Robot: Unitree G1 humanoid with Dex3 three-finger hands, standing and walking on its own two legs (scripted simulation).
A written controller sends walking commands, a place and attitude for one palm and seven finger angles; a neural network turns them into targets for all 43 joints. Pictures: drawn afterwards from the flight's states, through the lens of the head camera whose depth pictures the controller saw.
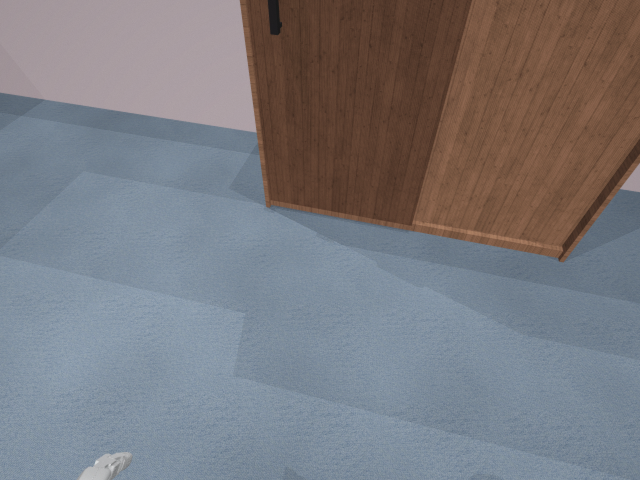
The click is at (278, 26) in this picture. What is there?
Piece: wardrobe's sliding door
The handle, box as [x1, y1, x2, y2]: [268, 0, 281, 34]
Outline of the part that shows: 268,0 270,33 278,34 279,28 281,26 281,22 279,21 278,15 278,0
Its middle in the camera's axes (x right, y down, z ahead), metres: -0.13 -0.74 +1.06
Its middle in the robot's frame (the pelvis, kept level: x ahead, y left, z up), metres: +1.31 +0.20 +0.18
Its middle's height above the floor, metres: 0.95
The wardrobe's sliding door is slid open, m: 0.00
